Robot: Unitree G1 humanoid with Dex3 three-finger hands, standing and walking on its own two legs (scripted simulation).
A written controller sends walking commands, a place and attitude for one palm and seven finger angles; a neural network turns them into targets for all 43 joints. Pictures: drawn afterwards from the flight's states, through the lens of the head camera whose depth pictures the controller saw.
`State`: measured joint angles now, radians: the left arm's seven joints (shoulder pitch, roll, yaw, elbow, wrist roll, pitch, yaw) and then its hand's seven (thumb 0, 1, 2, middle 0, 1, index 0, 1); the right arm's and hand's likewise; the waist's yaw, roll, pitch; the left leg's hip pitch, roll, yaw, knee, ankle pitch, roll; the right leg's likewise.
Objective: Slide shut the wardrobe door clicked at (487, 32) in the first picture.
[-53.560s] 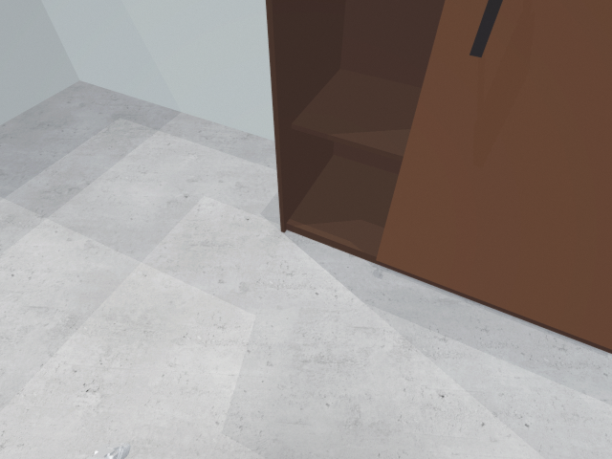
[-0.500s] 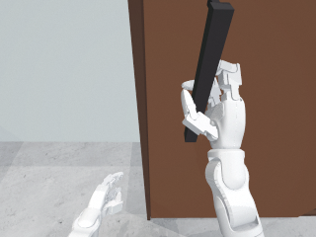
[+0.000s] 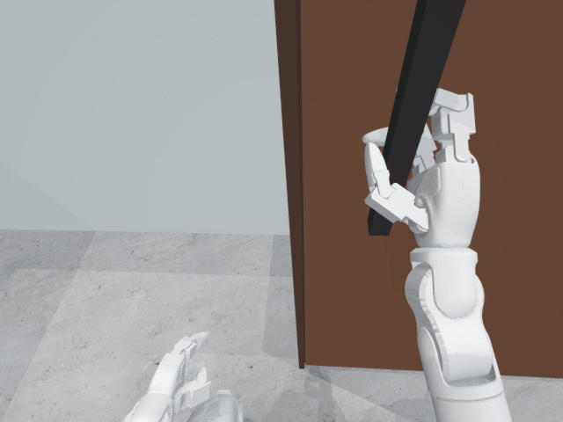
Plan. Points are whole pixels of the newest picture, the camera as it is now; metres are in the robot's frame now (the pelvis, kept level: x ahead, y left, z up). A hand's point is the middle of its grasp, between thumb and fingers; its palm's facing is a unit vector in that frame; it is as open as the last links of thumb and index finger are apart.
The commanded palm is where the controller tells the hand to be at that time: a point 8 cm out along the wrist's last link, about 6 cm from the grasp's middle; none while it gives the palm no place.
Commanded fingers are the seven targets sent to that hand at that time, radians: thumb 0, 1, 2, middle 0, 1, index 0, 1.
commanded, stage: stop walking and hold the door there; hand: right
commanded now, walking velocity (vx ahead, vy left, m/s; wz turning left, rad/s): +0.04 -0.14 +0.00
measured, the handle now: (396, 132) +0.34 -0.13 +0.25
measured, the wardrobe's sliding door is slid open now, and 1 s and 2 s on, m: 0.00 0.00 0.00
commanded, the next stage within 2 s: none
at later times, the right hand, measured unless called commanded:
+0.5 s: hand (381, 181) +0.31 -0.11 +0.22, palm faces +0.22 +0.97 -0.11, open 8.1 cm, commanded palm +0.28 -0.16 +0.20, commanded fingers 0.00 -0.90 -0.90 0.45 1.40 0.45 1.40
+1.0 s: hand (381, 181) +0.31 -0.11 +0.22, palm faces +0.21 +0.97 -0.11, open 8.1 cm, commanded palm +0.28 -0.16 +0.20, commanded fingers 0.00 -0.90 -0.90 0.45 1.40 0.45 1.40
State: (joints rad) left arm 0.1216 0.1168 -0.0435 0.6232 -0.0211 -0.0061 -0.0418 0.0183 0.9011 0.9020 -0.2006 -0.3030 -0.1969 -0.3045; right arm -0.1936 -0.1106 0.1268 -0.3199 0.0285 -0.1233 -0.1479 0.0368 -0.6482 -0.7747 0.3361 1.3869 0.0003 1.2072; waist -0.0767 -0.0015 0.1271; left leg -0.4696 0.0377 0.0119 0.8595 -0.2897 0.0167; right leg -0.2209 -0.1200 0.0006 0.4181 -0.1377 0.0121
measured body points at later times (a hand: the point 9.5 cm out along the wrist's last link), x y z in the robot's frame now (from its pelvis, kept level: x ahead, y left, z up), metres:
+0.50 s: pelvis +0.02 +0.05 -0.01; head +0.01 +0.05 +0.44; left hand +0.17 +0.31 -0.09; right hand +0.29 -0.16 +0.23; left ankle +0.07 +0.18 -0.75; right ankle +0.08 -0.05 -0.75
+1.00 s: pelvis +0.04 +0.04 -0.01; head +0.04 +0.04 +0.44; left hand +0.21 +0.27 -0.09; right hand +0.29 -0.16 +0.23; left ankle +0.07 +0.18 -0.75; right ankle +0.08 -0.05 -0.75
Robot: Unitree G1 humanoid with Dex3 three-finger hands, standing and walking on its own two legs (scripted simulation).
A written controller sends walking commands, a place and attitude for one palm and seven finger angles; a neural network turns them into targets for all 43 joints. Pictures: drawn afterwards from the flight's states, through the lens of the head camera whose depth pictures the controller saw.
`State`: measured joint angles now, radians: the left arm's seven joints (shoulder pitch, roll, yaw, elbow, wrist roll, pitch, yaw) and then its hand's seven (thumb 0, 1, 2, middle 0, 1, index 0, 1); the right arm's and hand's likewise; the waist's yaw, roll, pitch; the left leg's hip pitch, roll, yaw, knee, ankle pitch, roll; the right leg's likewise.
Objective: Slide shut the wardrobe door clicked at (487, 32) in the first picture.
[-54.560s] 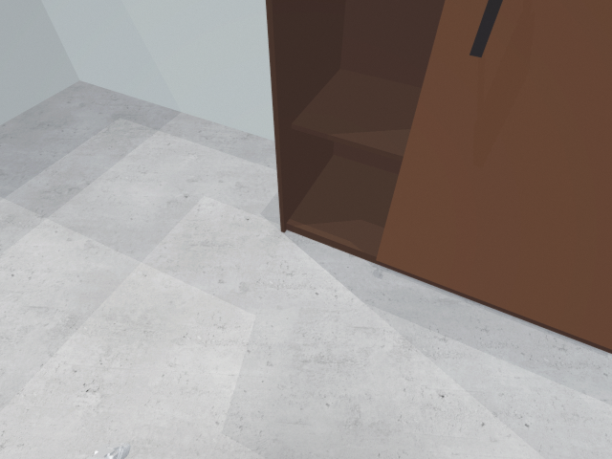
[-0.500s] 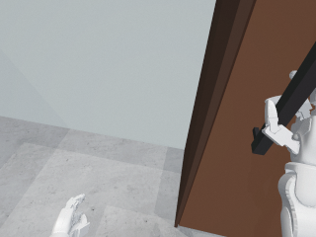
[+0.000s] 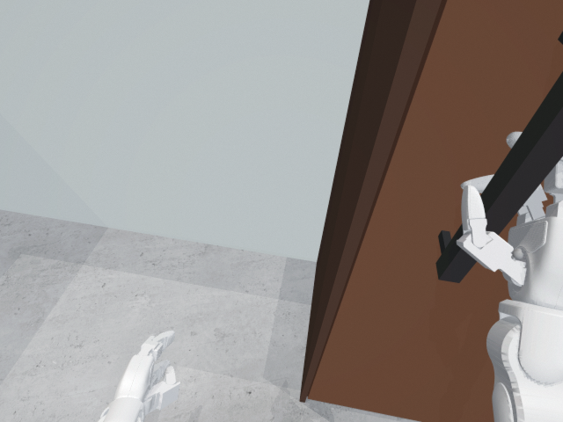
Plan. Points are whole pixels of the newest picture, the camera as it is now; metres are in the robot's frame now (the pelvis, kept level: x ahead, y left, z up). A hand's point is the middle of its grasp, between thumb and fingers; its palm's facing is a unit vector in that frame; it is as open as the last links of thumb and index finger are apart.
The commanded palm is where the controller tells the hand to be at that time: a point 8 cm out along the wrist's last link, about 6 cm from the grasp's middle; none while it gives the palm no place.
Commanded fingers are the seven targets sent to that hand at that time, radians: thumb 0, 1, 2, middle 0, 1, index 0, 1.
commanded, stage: stop walking and hold the door there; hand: right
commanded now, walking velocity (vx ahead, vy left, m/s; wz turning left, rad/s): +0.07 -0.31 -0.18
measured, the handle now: (498, 179) +0.30 -0.18 +0.27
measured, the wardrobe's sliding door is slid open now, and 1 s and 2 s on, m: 0.00 0.00 0.00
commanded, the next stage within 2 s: loosen the grip on the handle in 1.48 s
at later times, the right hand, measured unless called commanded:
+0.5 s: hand (488, 238) +0.25 -0.17 +0.23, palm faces +0.07 +0.99 -0.14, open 8.6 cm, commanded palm +0.23 -0.22 +0.21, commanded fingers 0.00 -0.90 -0.90 0.45 1.40 0.45 1.40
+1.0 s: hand (498, 245) +0.24 -0.17 +0.23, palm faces -0.07 +0.99 -0.15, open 8.9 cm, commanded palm +0.23 -0.22 +0.21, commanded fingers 0.00 -0.90 -0.90 0.45 1.40 0.45 1.40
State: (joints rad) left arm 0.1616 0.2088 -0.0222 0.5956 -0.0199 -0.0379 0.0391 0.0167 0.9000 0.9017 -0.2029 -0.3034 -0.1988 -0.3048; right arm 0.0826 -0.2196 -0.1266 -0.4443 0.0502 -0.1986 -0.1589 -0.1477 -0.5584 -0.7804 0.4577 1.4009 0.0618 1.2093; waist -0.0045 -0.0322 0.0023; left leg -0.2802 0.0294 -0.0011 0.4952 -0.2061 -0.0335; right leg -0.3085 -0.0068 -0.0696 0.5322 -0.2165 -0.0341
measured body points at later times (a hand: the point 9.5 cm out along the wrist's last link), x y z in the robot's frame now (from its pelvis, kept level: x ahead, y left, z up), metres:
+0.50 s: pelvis +0.00 -0.07 +0.00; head +0.04 -0.05 +0.44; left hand +0.19 +0.13 -0.11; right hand +0.24 -0.22 +0.24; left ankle +0.01 +0.11 -0.73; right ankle +0.01 -0.25 -0.70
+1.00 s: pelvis -0.02 -0.13 +0.00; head -0.02 -0.11 +0.45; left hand +0.19 +0.06 -0.09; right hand +0.24 -0.23 +0.24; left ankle +0.01 +0.04 -0.73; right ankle +0.01 -0.27 -0.73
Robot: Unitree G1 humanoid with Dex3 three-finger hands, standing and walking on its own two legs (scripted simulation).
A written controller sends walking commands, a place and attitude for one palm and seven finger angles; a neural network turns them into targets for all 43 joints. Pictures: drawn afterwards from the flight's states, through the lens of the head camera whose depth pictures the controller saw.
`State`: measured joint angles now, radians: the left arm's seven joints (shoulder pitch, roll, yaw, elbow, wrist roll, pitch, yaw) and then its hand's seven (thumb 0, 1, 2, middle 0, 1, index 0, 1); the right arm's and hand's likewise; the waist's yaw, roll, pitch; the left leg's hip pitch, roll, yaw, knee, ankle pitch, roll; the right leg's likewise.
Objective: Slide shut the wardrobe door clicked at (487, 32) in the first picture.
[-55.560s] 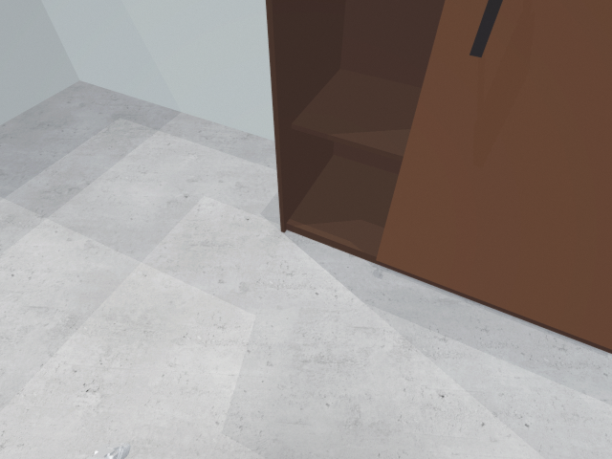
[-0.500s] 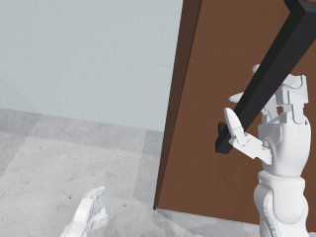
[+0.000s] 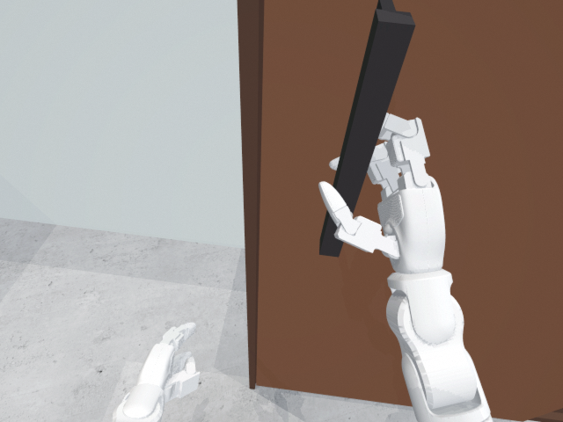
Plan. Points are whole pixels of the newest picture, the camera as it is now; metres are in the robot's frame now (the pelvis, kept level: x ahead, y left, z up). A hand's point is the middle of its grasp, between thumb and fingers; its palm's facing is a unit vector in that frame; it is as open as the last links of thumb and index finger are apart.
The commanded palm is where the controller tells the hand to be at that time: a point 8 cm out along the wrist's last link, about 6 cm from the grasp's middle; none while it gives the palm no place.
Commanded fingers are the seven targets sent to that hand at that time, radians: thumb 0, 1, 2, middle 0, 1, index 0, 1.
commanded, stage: stop walking and hold the door there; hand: right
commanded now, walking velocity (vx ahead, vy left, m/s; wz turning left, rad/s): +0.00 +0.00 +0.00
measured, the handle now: (351, 153) +0.32 -0.03 +0.27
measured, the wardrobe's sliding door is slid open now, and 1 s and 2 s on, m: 0.00 0.00 0.00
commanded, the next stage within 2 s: loosen the grip on the handle in 0.48 s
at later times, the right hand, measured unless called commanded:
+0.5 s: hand (348, 217) +0.27 -0.03 +0.23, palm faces -0.17 +0.98 -0.13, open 8.9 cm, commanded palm +0.26 -0.07 +0.21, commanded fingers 0.00 -0.90 -0.90 0.45 1.40 0.45 1.40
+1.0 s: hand (357, 216) +0.27 -0.04 +0.23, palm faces -0.16 +0.97 -0.17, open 14.9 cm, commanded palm +0.26 -0.10 +0.23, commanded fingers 0.00 0.55 -0.20 0.29 1.20 0.29 1.20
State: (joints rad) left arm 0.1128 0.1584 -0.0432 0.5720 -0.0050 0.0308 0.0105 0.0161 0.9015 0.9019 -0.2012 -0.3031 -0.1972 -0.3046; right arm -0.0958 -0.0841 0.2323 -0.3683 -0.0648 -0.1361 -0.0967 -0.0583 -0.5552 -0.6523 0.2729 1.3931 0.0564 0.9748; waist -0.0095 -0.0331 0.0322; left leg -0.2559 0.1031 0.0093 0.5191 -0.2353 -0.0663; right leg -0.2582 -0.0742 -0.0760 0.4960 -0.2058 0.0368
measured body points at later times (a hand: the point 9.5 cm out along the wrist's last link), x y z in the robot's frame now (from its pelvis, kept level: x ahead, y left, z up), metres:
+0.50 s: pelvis -0.01 -0.02 +0.00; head +0.00 +0.00 +0.45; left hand +0.17 +0.18 -0.10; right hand +0.27 -0.09 +0.24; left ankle +0.03 +0.16 -0.73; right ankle +0.04 -0.15 -0.73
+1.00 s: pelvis -0.02 +0.02 -0.01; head -0.06 +0.04 +0.44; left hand +0.16 +0.24 -0.08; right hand +0.27 -0.10 +0.24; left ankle +0.03 +0.16 -0.73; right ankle +0.04 -0.14 -0.73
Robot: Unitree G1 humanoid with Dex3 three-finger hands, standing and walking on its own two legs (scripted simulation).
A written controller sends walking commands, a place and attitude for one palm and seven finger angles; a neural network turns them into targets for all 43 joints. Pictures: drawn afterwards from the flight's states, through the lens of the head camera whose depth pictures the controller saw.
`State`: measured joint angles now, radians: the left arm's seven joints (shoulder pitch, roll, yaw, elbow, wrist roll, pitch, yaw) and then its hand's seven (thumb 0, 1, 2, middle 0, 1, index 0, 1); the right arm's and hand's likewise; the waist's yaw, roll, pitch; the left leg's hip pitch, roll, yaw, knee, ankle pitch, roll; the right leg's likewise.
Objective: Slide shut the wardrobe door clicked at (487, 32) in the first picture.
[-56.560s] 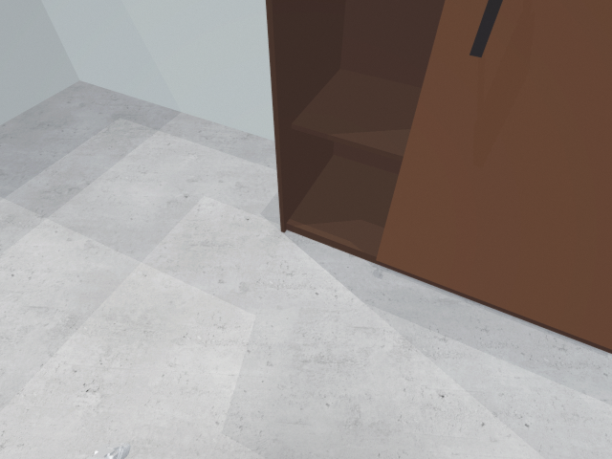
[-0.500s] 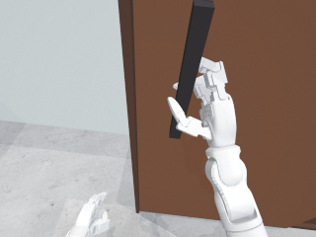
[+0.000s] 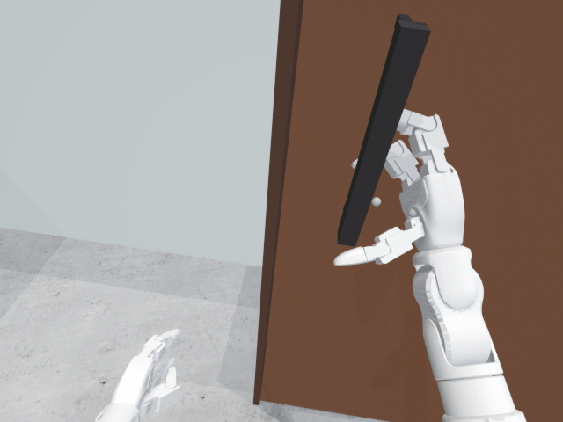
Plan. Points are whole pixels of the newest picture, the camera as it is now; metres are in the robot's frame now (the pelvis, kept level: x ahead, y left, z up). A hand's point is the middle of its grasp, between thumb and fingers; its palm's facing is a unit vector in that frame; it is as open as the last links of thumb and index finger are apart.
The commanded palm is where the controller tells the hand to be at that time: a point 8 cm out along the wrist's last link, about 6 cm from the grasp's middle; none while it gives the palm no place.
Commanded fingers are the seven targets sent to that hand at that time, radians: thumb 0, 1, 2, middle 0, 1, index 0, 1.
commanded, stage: loosen the grip on the handle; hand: right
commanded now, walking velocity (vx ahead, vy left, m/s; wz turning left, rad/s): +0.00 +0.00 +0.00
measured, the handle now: (370, 147) +0.35 -0.06 +0.27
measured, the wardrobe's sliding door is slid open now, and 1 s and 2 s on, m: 0.00 0.00 0.00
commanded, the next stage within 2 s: slip the hand off the handle in 0.16 s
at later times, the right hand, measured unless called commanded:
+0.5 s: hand (383, 205) +0.29 -0.08 +0.24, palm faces -0.21 +0.94 -0.26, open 16.1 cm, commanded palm +0.27 -0.16 +0.24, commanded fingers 0.00 0.55 -0.20 0.25 1.15 0.25 1.15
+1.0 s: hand (396, 201) +0.29 -0.09 +0.24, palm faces -0.29 +0.92 -0.28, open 15.8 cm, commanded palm +0.28 -0.19 +0.24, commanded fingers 0.00 0.55 -0.20 0.25 1.15 0.25 1.15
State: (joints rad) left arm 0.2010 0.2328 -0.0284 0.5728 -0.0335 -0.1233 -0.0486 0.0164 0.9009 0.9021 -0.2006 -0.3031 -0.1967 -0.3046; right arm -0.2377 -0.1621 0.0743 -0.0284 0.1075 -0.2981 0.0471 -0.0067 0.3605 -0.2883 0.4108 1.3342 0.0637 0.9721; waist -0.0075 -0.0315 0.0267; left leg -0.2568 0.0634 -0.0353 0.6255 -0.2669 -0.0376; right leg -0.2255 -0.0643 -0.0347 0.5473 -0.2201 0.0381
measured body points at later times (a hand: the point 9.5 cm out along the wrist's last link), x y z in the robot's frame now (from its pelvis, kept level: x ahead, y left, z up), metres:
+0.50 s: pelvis +0.06 +0.02 +0.00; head +0.05 +0.05 +0.45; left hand +0.25 +0.23 -0.08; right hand +0.30 -0.13 +0.25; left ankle +0.05 +0.14 -0.73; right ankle +0.06 -0.16 -0.73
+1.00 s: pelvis +0.05 +0.02 +0.00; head +0.04 +0.05 +0.45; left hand +0.24 +0.24 -0.09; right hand +0.30 -0.14 +0.25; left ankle +0.05 +0.14 -0.73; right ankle +0.06 -0.16 -0.73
